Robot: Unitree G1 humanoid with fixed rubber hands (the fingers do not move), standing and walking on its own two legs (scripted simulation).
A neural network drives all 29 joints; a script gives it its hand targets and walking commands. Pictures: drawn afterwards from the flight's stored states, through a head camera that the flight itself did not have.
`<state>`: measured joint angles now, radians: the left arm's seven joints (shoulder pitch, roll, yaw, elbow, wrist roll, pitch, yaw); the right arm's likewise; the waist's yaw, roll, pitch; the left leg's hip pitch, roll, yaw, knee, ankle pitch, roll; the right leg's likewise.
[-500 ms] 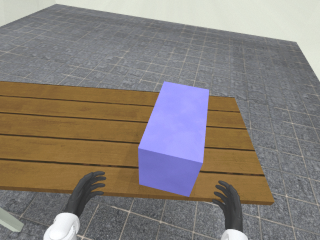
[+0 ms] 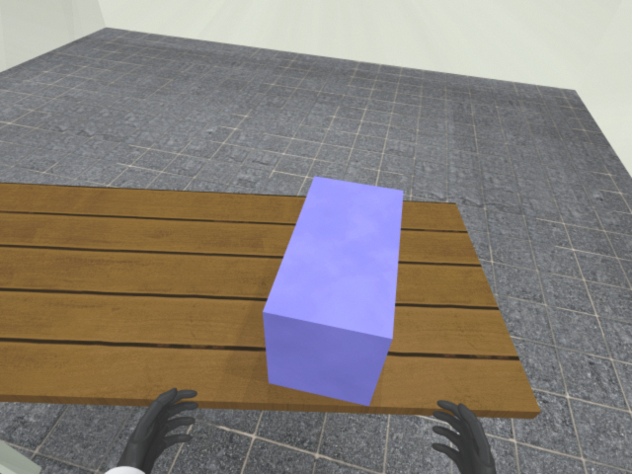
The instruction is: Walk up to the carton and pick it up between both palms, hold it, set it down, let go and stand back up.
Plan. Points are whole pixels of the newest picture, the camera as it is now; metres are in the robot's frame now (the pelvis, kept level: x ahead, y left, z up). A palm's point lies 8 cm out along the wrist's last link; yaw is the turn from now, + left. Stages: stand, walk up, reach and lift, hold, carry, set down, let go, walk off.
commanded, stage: set down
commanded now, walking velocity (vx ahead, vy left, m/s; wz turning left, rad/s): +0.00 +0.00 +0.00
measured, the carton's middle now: (339, 282) +0.45 -0.01 -0.02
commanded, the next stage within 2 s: let go in 0.70 s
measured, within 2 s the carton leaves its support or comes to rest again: neither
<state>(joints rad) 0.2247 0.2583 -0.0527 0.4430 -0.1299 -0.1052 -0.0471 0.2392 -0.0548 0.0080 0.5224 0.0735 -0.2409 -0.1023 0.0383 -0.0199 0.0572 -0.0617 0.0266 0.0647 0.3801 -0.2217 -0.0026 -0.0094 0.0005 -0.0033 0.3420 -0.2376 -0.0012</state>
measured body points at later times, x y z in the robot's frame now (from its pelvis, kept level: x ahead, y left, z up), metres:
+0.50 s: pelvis +0.01 -0.01 +0.00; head +0.01 -0.01 +0.45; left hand +0.17 +0.23 -0.07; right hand +0.18 -0.20 -0.08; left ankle +0.00 +0.11 -0.75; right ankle -0.03 -0.12 -0.75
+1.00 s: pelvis +0.00 -0.02 +0.00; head +0.00 -0.01 +0.45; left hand +0.16 +0.21 -0.09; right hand +0.17 -0.24 -0.09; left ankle +0.00 +0.11 -0.75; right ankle -0.02 -0.12 -0.75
